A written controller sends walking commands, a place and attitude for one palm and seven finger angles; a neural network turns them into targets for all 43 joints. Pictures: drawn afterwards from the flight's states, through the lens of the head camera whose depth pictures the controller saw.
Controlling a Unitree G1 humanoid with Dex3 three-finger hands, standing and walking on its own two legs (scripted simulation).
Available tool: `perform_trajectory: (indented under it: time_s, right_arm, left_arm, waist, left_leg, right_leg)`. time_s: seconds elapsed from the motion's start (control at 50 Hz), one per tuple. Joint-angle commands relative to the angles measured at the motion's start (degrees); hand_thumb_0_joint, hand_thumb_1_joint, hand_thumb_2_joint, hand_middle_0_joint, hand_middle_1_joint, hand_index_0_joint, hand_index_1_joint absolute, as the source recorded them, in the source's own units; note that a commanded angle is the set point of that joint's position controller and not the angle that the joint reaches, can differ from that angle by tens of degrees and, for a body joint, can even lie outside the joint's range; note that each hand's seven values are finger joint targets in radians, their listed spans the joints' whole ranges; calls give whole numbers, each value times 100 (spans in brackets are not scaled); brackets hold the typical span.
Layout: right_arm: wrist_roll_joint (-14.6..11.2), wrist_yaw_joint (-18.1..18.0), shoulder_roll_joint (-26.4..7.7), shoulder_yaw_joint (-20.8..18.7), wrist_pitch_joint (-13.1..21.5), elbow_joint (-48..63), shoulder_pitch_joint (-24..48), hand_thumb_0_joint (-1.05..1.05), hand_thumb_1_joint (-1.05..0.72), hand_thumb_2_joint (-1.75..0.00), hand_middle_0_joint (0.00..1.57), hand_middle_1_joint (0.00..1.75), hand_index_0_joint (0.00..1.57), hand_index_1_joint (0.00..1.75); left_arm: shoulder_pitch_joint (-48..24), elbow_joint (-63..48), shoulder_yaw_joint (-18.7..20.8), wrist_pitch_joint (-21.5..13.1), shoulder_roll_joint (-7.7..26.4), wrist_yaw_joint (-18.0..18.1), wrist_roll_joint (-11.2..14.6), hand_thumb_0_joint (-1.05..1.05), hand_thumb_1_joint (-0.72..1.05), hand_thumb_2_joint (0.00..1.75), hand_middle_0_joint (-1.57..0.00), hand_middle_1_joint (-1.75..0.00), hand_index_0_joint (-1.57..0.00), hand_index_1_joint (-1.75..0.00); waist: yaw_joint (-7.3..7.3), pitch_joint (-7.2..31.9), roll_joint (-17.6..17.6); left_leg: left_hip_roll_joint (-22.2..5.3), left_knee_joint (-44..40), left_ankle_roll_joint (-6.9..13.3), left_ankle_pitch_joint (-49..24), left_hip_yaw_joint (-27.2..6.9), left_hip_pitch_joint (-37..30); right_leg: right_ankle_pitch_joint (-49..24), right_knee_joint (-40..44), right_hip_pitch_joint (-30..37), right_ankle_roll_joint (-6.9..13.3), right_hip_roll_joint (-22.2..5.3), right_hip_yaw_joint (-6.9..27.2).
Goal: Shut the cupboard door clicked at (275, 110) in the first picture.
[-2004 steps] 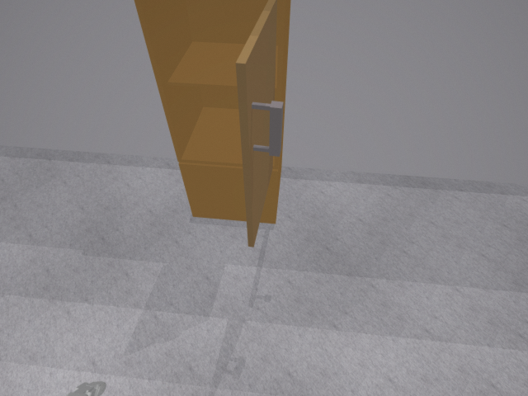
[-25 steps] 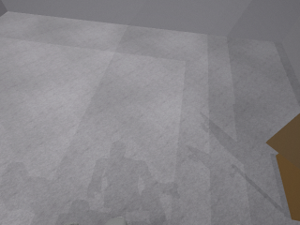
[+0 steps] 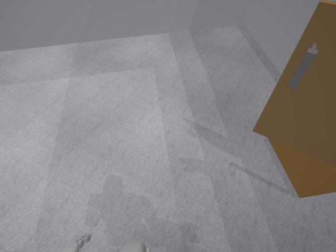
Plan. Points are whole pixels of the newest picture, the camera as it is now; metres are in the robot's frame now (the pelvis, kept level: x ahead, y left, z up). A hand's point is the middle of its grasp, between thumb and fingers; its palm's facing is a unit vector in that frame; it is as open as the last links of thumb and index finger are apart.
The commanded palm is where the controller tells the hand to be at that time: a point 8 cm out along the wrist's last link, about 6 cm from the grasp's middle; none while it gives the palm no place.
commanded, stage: turn to face it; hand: left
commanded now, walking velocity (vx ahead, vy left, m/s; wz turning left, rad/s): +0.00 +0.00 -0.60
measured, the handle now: (302, 66) +0.64 -0.39 +0.05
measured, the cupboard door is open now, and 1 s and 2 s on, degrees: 49 49 49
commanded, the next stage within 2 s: take the last steps up to it in 0.82 s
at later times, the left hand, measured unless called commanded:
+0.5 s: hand (101, 233) +0.18 +0.21 -0.15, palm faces -0.24 -0.95 -0.21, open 7.4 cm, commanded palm none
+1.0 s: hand (125, 228) +0.20 +0.15 -0.17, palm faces -0.41 -0.90 -0.17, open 7.3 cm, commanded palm none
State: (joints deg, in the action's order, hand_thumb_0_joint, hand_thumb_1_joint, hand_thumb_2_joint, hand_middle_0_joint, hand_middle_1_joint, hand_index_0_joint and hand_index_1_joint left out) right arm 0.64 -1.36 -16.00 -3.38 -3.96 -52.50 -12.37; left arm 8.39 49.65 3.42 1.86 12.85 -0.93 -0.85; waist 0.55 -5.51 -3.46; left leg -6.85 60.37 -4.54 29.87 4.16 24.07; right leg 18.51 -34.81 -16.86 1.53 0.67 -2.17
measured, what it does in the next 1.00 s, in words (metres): steps on the spot, turning right: left foot, then right foot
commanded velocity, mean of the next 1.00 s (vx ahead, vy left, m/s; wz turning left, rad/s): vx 0.03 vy -0.02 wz -0.41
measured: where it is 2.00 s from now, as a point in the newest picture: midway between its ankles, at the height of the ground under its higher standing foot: outside the picture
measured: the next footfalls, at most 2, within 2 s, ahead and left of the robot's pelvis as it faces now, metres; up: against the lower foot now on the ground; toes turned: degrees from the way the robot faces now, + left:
left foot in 0.26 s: +0.10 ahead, +0.14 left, +0.00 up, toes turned -5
right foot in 0.62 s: +0.01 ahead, -0.13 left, +0.00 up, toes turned -24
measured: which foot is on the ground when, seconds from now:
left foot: up 0.00-0.24, down 0.26-0.62, up 0.64-0.94, down 0.96-1.00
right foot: down 0.00-0.26, up 0.28-0.60, down 0.62-0.98, up 1.00-1.00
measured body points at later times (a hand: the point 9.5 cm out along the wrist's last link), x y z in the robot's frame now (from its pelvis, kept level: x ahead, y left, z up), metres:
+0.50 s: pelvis +0.03 +0.03 +0.02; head +0.08 +0.03 +0.46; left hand +0.19 +0.26 -0.13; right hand +0.02 -0.23 -0.12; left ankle +0.06 +0.14 -0.73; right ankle -0.03 -0.10 -0.66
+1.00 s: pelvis +0.06 +0.01 +0.00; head +0.09 +0.01 +0.45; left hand +0.22 +0.20 -0.16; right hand +0.00 -0.25 -0.13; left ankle +0.12 +0.09 -0.73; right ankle -0.02 -0.11 -0.72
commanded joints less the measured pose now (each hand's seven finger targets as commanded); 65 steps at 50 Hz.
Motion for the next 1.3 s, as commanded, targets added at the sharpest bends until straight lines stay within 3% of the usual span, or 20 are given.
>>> perform_trajectory:
  time_s: [0.0, 0.14, 0.2, 0.24, 0.26, 0.36, 0.5, 0.56, 0.58, 0.6, 0.62, 0.66, 0.7, 0.84, 0.9, 0.94, 0.96, 0.98, 1.08, 1.28]
  right_arm:
    - [24, 36, -371, -70, 215, 596, 160, 0, -90, -90, 20, 30, 20, 30]
    - [-16, 32, -261, -36, 285, 698, 155, 0, -90, -90, 20, 30, 20, 30]
    - [-33, -14, -340, -35, 364, 506, -426, 0, -90, -90, 20, 30, 20, 30]
    - [102, -58, -1231, -172, 454, 544, -695, 0, -90, -90, 20, 30, 20, 30]
    - [121, -88, -1270, -165, 443, 593, -717, 0, -90, -90, 20, 30, 20, 30]
    - [131, -123, -771, -46, 457, 634, -235, 0, -90, -90, 20, 30, 20, 30]
    - [126, -42, -877, -160, 376, 384, -399, 0, -90, -90, 20, 30, 20, 30]
    - [69, -8, -906, -206, 342, 326, -284, 0, -90, -90, 20, 30, 20, 30]
    - [20, 30, -720, -193, 334, 363, -291, 0, -90, -90, 20, 30, 20, 30]
    - [-2, 65, -210, -71, 318, 602, -96, 0, -90, -90, 20, 30, 20, 30]
    - [5, 26, -308, -31, 239, 698, 188, 0, -90, -90, 20, 30, 20, 30]
    - [13, -29, -355, -61, 210, 513, 131, 0, -90, -90, 20, 30, 20, 30]
    - [24, 28, -331, -47, 231, 303, -86, 0, -90, -90, 20, 30, 20, 30]
    - [0, 15, -77, 23, 283, 219, -130, 0, -90, -90, 20, 30, 20, 30]
    - [-7, -26, -82, 42, 352, 13, -608, 0, -90, -90, 20, 30, 20, 30]
    - [137, -58, -814, -66, 453, -24, -896, 0, -90, -90, 20, 30, 20, 30]
    - [193, -104, -1126, -138, 433, 19, -1160, 0, -90, -90, 20, 30, 20, 30]
    - [200, -132, -1122, -146, 471, -92, -1272, 0, -90, -90, 20, 30, 20, 30]
    - [152, -129, -549, -12, 637, -34, -942, 0, -90, -90, 20, 30, 20, 30]
    - [181, -62, -573, -137, 667, -502, -1499, 0, -90, -90, 20, 30, 20, 30]
  left_arm:
    - [28, -360, 279, -81, 1119, 162, -38, 0, 90, 90, -20, -30, -20, -30]
    - [170, -305, 336, -64, 1289, 116, -76, 0, 90, 90, -20, -30, -20, -30]
    - [-73, -315, 314, -11, 1172, 104, -10, 0, 90, 90, -20, -30, -20, -30]
    - [236, -476, 204, 36, 574, 28, 77, 0, 90, 90, -20, -30, -20, -30]
    - [131, -519, 207, 25, 726, 6, 11, 0, 90, 90, -20, -30, -20, -30]
    - [-26, -363, 227, 113, 552, -117, 1, 0, 90, 90, -20, -30, -20, -30]
    - [-196, -386, 151, 111, 406, -126, -20, 0, 90, 90, -20, -30, -20, -30]
    - [309, -202, 170, 30, 539, -90, -29, 0, 90, 90, -20, -30, -20, -30]
    - [623, -104, 233, -19, 883, -40, -62, 0, 90, 90, -20, -30, -20, -30]
    - [842, -27, 333, -85, 1483, 52, -108, 0, 90, 90, -20, -30, -20, -30]
    - [1130, 39, 317, -93, 1637, 92, -19, 0, 90, 90, -20, -30, -20, -30]
    - [560, 4, 295, -111, 1313, 186, -41, 0, 90, 90, -20, -30, -20, -30]
    - [94, -84, 199, -106, 1002, 194, -34, 0, 90, 90, -20, -30, -20, -30]
    - [333, 96, 230, -118, 1029, 191, -71, 0, 90, 90, -20, -30, -20, -30]
    - [192, 180, 195, -80, 894, 189, -7, 0, 90, 90, -20, -30, -20, -30]
    - [488, 96, 109, -19, 370, 108, 45, 0, 90, 90, -20, -30, -20, -30]
    - [270, -63, 100, -13, 341, 56, -3, 0, 90, 90, -20, -30, -20, -30]
    - [-67, -90, 142, 51, 463, 29, -98, 0, 90, 90, -20, -30, -20, -30]
    - [86, 129, 173, -14, 351, -193, -93, 0, 90, 90, -20, -30, -20, -30]
    - [-688, 33, 53, -55, 147, -288, -79, 0, 90, 90, -20, -30, -20, -30]
  waist:
    - [-26, 819, 1320]
    - [-81, 814, 1246]
    - [210, 927, 1043]
    - [192, 1080, -1368]
    - [248, 1017, -1109]
    - [22, 798, -642]
    - [154, 739, -948]
    - [-119, 906, -574]
    - [-261, 1000, 196]
    - [-403, 857, 1961]
    - [-592, 872, 1512]
    - [-267, 690, 1963]
    - [6, 740, 1491]
    - [-77, 825, 1229]
    - [162, 784, 1035]
    - [182, 820, -832]
    - [398, 640, -1029]
    - [476, 410, -1181]
    - [162, 304, -406]
    - [374, 89, -699]
  left_leg:
    - [32, 338, -52, -597, -343, 729]
    - [390, -1596, -20, -610, -202, 69]
    - [478, -3356, 35, -1796, -171, -1225]
    - [-1584, -4338, 902, -2593, -2233, -2235]
    - [-2166, -4400, 1390, -2833, -2549, -1912]
    - [-1258, -3910, 1185, -4536, -654, -1893]
    - [-1341, -3744, 1156, -3798, -194, -1635]
    - [-1114, -2997, 735, -3280, 150, -1185]
    - [-785, -2287, 411, -2284, 442, -478]
    - [128, -1081, 70, 339, 807, 911]
    - [178, -169, 111, 693, 33, 895]
    - [130, 597, 106, 191, -424, 1320]
    - [77, 425, 57, -460, -367, 891]
    - [383, -1655, 77, -626, -102, 50]
    - [468, -3336, 146, -1990, -99, -1217]
    - [-1084, -4196, 816, -1809, -1841, -2100]
    - [-1931, -4787, 1344, -792, -2837, -1892]
    - [-1973, -5067, 1306, -311, -3012, -1677]
    - [-1216, -4934, 1005, -1440, -1152, -1823]
    - [-1374, -4818, 1085, -2261, -170, -2017]
  right_leg:
    - [-2476, 1465, 795, 903, -1416, 1543]
    - [-2297, 1313, 617, 946, -1309, 2053]
    - [-1994, 731, 5, 451, -913, 1971]
    - [917, -1073, -1415, -182, 338, 728]
    - [1780, -2297, -1480, -254, 179, 496]
    - [940, -2898, -1435, -466, -189, 230]
    - [722, -978, -464, -347, -112, -242]
    - [-688, 755, 750, -199, -23, -329]
    - [-1273, 1326, 1542, 11, -617, 405]
    - [-2614, 1676, 2045, 592, -2024, 2204]
    - [-2987, 1656, 1445, 1114, -2431, 2416]
    - [-2609, 1695, 1265, 1150, -2009, 2310]
    - [-2630, 1539, 982, 921, -1521, 1424]
    - [-2730, 1369, 945, 974, -1422, 1554]
    - [-2106, 948, 293, 523, -1082, 1444]
    - [556, -254, -968, -27, 51, 582]
    - [1658, -1488, -1445, -129, 253, 172]
    - [1502, -2429, -1791, -131, 48, 503]
    - [13, -2867, -1938, -249, -286, 361]
    - [-384, -804, -1545, -244, -449, -106]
